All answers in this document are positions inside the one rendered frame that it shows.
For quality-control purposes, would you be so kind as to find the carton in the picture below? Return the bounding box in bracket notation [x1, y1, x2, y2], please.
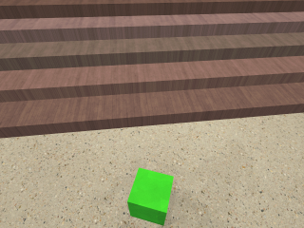
[127, 167, 174, 226]

